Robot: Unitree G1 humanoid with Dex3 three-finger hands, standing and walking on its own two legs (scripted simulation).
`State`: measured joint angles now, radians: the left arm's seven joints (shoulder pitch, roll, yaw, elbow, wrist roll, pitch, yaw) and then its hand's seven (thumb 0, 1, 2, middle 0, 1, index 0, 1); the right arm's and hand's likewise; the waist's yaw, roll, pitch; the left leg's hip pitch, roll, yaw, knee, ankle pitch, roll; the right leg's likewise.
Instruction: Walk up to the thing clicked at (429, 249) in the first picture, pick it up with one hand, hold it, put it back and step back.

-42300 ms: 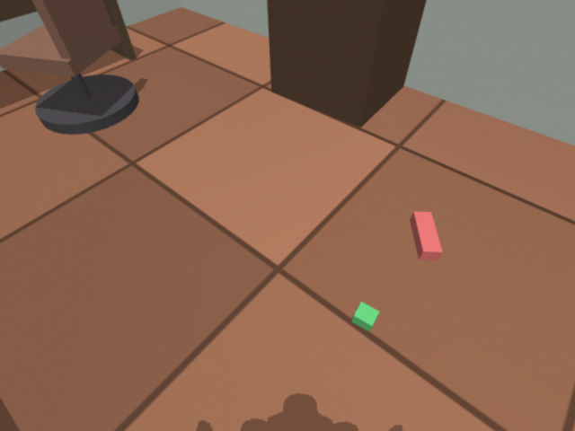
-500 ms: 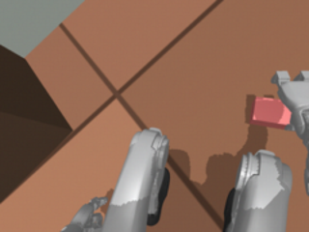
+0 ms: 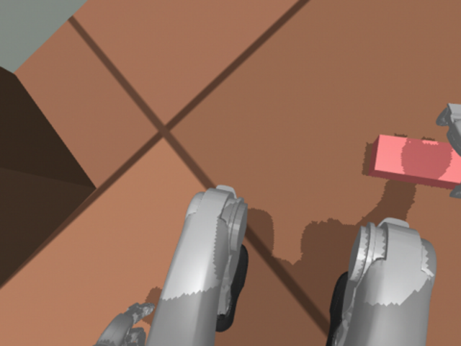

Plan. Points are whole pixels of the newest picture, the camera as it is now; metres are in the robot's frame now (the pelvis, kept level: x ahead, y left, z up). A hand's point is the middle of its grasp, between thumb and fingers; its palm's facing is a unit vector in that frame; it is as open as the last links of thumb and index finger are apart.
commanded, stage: close in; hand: right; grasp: from above
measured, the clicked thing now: (430, 163) +0.47 -0.29 -0.28
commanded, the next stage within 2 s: rest palm in 0.06 s
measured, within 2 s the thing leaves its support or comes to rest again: neither
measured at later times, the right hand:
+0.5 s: hand (432, 165) +0.45 -0.27 -0.22, palm faces -0.46 +0.08 -0.88, open 14.1 cm
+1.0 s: hand (425, 168) +0.45 -0.27 -0.25, palm faces -0.45 +0.08 -0.89, open 14.0 cm
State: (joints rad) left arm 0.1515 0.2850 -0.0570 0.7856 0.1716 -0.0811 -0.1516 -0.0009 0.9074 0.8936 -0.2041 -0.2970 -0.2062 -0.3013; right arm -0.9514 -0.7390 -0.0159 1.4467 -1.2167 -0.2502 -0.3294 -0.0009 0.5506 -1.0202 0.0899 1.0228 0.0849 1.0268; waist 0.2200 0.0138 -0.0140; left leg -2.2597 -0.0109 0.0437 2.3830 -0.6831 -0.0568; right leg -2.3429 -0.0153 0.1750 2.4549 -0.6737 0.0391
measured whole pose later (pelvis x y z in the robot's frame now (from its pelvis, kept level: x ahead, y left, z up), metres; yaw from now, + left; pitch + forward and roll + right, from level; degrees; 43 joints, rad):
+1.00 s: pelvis +0.01 -0.01 -0.02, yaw +5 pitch +28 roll +11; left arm 0.08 0.31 -0.19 0.77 0.31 -0.19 -0.26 0.00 0.90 0.90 -0.20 -0.30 -0.21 -0.30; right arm -0.94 -0.84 -0.11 1.70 -1.35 -0.29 -0.66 0.00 0.49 -1.03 0.09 0.98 0.07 0.99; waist 0.33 0.09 0.08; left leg -2.26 -0.05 0.09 2.44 -0.69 -0.08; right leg -2.36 -0.02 0.25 2.58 -0.72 0.03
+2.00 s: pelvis +0.00 -0.02 -0.02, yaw +7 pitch +26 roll +14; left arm 0.07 0.35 -0.24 0.72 0.30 -0.26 -0.30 0.00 0.90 0.90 -0.20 -0.30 -0.20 -0.30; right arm -1.00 -0.92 -0.15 1.77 -1.30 -0.21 -0.66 0.00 0.36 -0.99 0.18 0.99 0.17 1.00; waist 0.37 0.12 0.14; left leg -2.23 -0.06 0.11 2.41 -0.67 -0.08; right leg -2.36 -0.03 0.27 2.59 -0.71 0.01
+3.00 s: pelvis +0.00 -0.01 -0.02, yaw +6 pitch +26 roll +13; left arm 0.08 0.33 -0.27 0.71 0.31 -0.23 -0.28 0.00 0.90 0.90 -0.20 -0.30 -0.20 -0.30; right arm -0.99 -0.94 -0.13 1.76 -1.31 -0.26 -0.65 0.00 0.13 -0.68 0.47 0.84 0.51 0.81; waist 0.38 0.12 0.14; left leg -2.22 -0.06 0.12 2.41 -0.67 -0.09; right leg -2.34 -0.03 0.28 2.58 -0.72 0.02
